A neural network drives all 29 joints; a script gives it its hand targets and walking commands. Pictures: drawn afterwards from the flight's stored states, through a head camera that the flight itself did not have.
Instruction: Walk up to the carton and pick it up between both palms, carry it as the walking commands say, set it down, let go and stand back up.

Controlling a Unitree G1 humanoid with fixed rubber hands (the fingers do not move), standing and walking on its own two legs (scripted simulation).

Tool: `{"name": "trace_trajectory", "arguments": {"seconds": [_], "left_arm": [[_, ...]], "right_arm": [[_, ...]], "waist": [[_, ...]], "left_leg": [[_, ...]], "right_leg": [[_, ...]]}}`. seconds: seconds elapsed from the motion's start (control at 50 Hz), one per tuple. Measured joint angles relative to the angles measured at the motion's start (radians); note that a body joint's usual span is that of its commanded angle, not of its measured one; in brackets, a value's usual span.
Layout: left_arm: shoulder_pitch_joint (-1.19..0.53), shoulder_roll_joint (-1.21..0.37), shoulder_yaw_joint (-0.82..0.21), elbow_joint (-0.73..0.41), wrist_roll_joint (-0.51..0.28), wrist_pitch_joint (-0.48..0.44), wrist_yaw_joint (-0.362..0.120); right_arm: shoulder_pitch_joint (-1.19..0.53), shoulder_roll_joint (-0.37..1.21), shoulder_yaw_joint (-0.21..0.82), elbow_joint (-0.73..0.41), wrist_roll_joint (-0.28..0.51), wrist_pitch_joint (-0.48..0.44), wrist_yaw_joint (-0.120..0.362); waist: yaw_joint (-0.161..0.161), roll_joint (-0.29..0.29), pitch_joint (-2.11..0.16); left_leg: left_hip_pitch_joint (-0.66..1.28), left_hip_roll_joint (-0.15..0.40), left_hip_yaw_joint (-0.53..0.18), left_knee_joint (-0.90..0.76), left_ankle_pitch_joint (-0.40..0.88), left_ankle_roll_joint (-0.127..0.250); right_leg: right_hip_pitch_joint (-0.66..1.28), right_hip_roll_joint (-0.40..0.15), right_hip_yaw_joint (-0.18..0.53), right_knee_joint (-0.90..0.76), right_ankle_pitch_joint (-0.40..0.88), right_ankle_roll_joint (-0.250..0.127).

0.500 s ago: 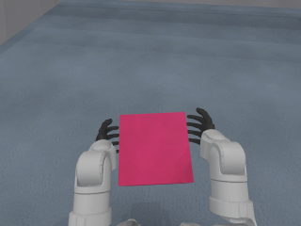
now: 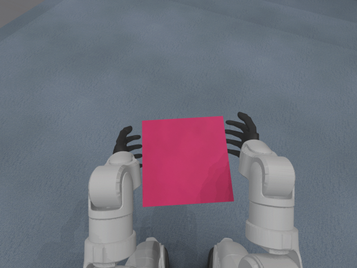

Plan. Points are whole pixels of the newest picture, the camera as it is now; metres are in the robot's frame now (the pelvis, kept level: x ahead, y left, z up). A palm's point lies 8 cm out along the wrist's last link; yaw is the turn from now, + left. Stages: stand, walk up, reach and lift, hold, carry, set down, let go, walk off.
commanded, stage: carry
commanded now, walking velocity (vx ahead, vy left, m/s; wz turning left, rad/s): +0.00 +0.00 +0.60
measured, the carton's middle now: (184, 165) +0.33 +0.00 -0.02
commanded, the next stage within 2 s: none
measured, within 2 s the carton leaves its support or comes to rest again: neither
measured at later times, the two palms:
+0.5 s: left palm (47, 256) +0.14 +0.22 +0.08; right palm (198, 192) +0.23 -0.02 +0.10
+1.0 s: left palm out of the picture -0.07 +0.29 +0.08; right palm out of the picture +0.08 +0.09 +0.10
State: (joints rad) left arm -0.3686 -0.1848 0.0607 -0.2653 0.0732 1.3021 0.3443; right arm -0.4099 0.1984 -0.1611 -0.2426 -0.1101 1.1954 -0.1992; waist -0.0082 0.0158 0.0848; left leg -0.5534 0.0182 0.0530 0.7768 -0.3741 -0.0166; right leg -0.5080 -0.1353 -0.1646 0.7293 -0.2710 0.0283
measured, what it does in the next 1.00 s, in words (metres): walks backwards, turning left: right foot, then left foot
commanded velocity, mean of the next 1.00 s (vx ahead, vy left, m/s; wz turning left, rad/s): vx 0.00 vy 0.00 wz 0.60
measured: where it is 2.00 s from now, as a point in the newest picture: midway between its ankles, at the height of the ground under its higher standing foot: outside the picture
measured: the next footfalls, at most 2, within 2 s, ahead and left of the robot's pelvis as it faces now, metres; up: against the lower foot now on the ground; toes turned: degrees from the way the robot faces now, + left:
right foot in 0.26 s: +0.00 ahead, -0.11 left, +0.00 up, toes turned +4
left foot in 0.50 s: -0.03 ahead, +0.15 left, +0.00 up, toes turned +22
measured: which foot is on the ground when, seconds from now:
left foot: down 0.00-0.30, up 0.32-0.48, down 0.50-0.80, up 0.82-0.96, down 0.98-1.00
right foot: down 0.00-0.02, up 0.04-0.24, down 0.26-0.52, up 0.54-0.74, down 0.76-0.98, up 1.00-1.00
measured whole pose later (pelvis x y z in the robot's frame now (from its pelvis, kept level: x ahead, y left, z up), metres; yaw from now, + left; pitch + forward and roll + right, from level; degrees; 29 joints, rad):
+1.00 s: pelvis -0.25 +0.03 +0.00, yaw +34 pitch +2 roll +0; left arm -0.37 -0.18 0.05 -0.21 0.08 1.33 0.34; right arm -0.41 0.20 -0.16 -0.20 -0.10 1.18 -0.24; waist -0.04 0.00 0.03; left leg -0.49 -0.01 0.05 0.73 -0.25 0.02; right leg -0.47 -0.21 -0.15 0.77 -0.30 0.08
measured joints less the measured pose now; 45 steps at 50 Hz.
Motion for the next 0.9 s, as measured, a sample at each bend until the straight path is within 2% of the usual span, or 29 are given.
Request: {"name": "trace_trajectory", "arguments": {"seconds": [0.02,0.04,0.08,0.12,0.16,0.2,0.26,0.3,0.32,0.36,0.4,0.46,0.48,0.5,0.52,0.54,0.56,0.6,0.66,0.7,0.74,0.76,0.78,0.8,0.82,0.86,0.9], "left_arm": [[-0.015,-0.004,0.006,0.002,0.016,-0.008,-0.014],[-0.027,-0.009,0.017,0.007,0.034,-0.017,-0.034],[-0.027,-0.009,0.042,0.019,0.064,-0.030,-0.078],[-0.006,-0.002,0.059,0.017,0.076,-0.031,-0.100],[0.016,0.006,0.065,0.007,0.064,-0.023,-0.098],[0.038,0.014,0.054,0.001,0.038,-0.015,-0.074],[0.058,0.020,0.027,0.011,-0.003,-0.009,-0.028],[0.065,0.021,0.002,0.049,-0.016,-0.019,-0.023],[0.072,0.023,-0.015,0.066,-0.018,-0.015,-0.026],[0.090,0.028,-0.032,0.064,-0.024,0.004,-0.026],[0.091,0.028,-0.031,0.044,-0.035,0.018,-0.016],[0.053,0.018,-0.025,0.026,-0.018,0.011,-0.012],[0.036,0.013,-0.016,0.026,0.000,0.005,-0.025],[0.019,0.007,-0.005,0.033,0.022,-0.002,-0.045],[0.004,0.003,0.010,0.040,0.043,-0.009,-0.066],[-0.003,0.001,0.023,0.052,0.063,-0.015,-0.087],[0.001,0.002,0.032,0.068,0.081,-0.023,-0.105],[0.008,0.004,0.057,0.090,0.088,-0.017,-0.107],[0.028,0.010,0.069,0.087,0.051,0.006,-0.074],[0.045,0.016,0.052,0.071,0.015,0.013,-0.039],[0.062,0.021,0.031,0.066,-0.006,0.008,-0.022],[0.066,0.022,0.022,0.071,-0.012,0.002,-0.020],[0.069,0.023,0.008,0.084,-0.017,-0.007,-0.022],[0.074,0.024,-0.013,0.100,-0.020,-0.009,-0.025],[0.081,0.026,-0.032,0.108,-0.022,-0.001,-0.025],[0.093,0.029,-0.045,0.096,-0.024,0.024,-0.004],[0.092,0.028,-0.039,0.077,-0.034,0.035,0.009]], "right_arm": [[-0.008,0.004,-0.008,-0.005,0.000,-0.009,0.001],[-0.016,0.008,-0.014,-0.003,-0.001,-0.018,0.001],[-0.025,0.012,-0.011,0.018,-0.005,-0.029,0.010],[-0.020,0.010,0.006,0.044,-0.002,-0.034,0.025],[-0.010,0.006,0.023,0.056,0.001,-0.027,0.036],[0.001,0.002,0.034,0.064,-0.001,-0.020,0.039],[0.013,-0.003,0.045,0.073,-0.017,-0.011,0.031],[0.016,-0.005,0.031,0.081,-0.029,-0.011,0.021],[0.031,-0.011,0.031,0.082,-0.032,-0.007,0.020],[0.065,-0.023,0.042,0.065,-0.017,0.011,0.023],[0.064,-0.023,0.036,0.047,-0.001,0.023,0.019],[0.028,-0.011,0.016,0.016,0.014,0.014,-0.005],[0.011,-0.004,0.011,0.016,0.016,0.005,-0.023],[-0.005,0.002,0.006,0.024,0.016,-0.008,-0.037],[-0.019,0.009,0.002,0.039,0.012,-0.023,-0.046],[-0.029,0.013,0.002,0.060,0.005,-0.035,-0.046],[-0.030,0.014,0.006,0.085,-0.003,-0.045,-0.034],[-0.031,0.014,0.002,0.133,-0.008,-0.047,0.002],[-0.007,0.005,0.015,0.154,-0.007,-0.032,0.035],[0.006,-0.001,0.024,0.141,-0.007,-0.022,0.037],[0.009,-0.002,0.028,0.132,-0.013,-0.015,0.032],[0.007,-0.001,0.027,0.129,-0.020,-0.013,0.028],[0.006,-0.001,0.019,0.125,-0.028,-0.015,0.025],[0.016,-0.005,0.013,0.119,-0.036,-0.017,0.025],[0.033,-0.012,0.013,0.115,-0.036,-0.013,0.028],[0.058,-0.020,0.025,0.105,-0.020,0.001,0.038],[0.065,-0.023,0.038,0.087,-0.010,0.008,0.032]], "waist": [[-0.017,-0.019,-0.001],[-0.022,-0.042,0.002],[-0.020,-0.044,-0.010],[-0.010,-0.041,-0.026],[0.006,-0.046,-0.032],[0.021,-0.043,-0.039],[0.034,-0.020,-0.049],[0.033,0.066,-0.024],[0.034,0.088,-0.021],[0.040,0.062,-0.035],[0.022,0.044,-0.030],[-0.013,0.025,-0.029],[-0.024,0.014,-0.034],[-0.039,-0.004,-0.042],[-0.046,-0.028,-0.041],[-0.045,-0.042,-0.046],[-0.039,-0.035,-0.060],[-0.022,-0.025,-0.071],[0.007,-0.042,-0.071],[0.023,-0.041,-0.067],[0.034,-0.028,-0.065],[0.038,-0.010,-0.059],[0.034,0.035,-0.038],[0.030,0.081,-0.022],[0.034,0.092,-0.022],[0.042,0.060,-0.035],[0.028,0.036,-0.037]], "left_leg": [[0.005,-0.017,0.011,-0.045,0.111,0.024],[0.001,-0.042,0.018,-0.049,0.150,0.050],[-0.027,-0.056,0.015,-0.023,0.145,0.082],[-0.046,-0.060,0.012,-0.011,0.140,0.093],[-0.055,-0.069,0.010,-0.012,0.152,0.094],[-0.066,-0.083,0.004,-0.018,0.172,0.093],[-0.083,-0.106,-0.023,-0.043,0.216,0.090],[-0.067,-0.091,-0.078,-0.076,0.252,0.071],[-0.060,-0.089,-0.092,-0.081,0.218,0.040],[-0.082,-0.084,-0.044,0.042,0.053,0.005],[-0.075,-0.056,-0.009,0.145,-0.019,-0.005],[0.001,-0.022,0.004,0.079,-0.073,-0.006],[0.040,-0.017,0.011,0.017,-0.065,-0.004],[0.060,-0.024,0.023,-0.044,0.020,0.008],[0.061,-0.046,0.036,-0.070,0.124,0.034],[0.052,-0.062,0.042,-0.066,0.156,0.062],[0.032,-0.060,0.039,-0.050,0.155,0.081],[0.009,-0.056,0.033,-0.037,0.150,0.100],[-0.010,-0.072,0.022,-0.054,0.182,0.105],[-0.027,-0.089,0.011,-0.067,0.212,0.107],[-0.040,-0.108,-0.002,-0.091,0.248,0.108],[-0.043,-0.114,-0.013,-0.109,0.270,0.106],[-0.033,-0.110,-0.041,-0.132,0.295,0.095],[-0.022,-0.107,-0.073,-0.152,0.295,0.059],[-0.031,-0.109,-0.073,-0.126,0.212,0.005],[-0.077,-0.097,-0.024,0.073,0.058,-0.032],[-0.073,-0.058,-0.006,0.192,0.010,-0.033]], "right_leg": [[-0.016,-0.033,-0.005,0.031,-0.013,0.009],[-0.029,-0.059,0.004,0.062,-0.026,0.023],[-0.062,-0.037,0.062,0.145,-0.157,0.052],[-0.089,0.004,0.117,0.248,-0.260,0.058],[-0.091,0.028,0.141,0.314,-0.271,0.055],[-0.070,0.047,0.151,0.325,-0.249,0.044],[0.033,0.080,0.137,0.158,-0.233,0.022],[0.087,0.115,0.090,0.060,-0.163,-0.006],[0.108,0.116,0.072,0.018,-0.121,-0.015],[0.107,0.082,0.070,-0.008,-0.080,-0.022],[0.112,0.050,0.053,-0.018,-0.066,-0.012],[0.099,0.001,0.018,0.000,-0.062,0.006],[0.086,-0.019,0.011,0.020,-0.067,0.014],[0.070,-0.047,0.005,0.047,-0.075,0.024],[0.059,-0.078,0.008,0.072,-0.083,0.034],[0.044,-0.091,0.021,0.097,-0.114,0.047],[0.020,-0.070,0.046,0.137,-0.196,0.059],[-0.028,-0.020,0.102,0.252,-0.292,0.066],[-0.051,0.017,0.124,0.330,-0.253,0.057],[-0.029,0.035,0.120,0.292,-0.226,0.044],[0.029,0.057,0.111,0.183,-0.224,0.028],[0.061,0.076,0.106,0.111,-0.207,0.022],[0.086,0.094,0.088,0.061,-0.146,0.008],[0.117,0.104,0.060,0.005,-0.094,-0.004],[0.131,0.096,0.046,-0.036,-0.057,-0.015],[0.120,0.059,0.048,-0.063,-0.020,-0.017],[0.118,0.030,0.036,-0.079,0.000,0.001]]}}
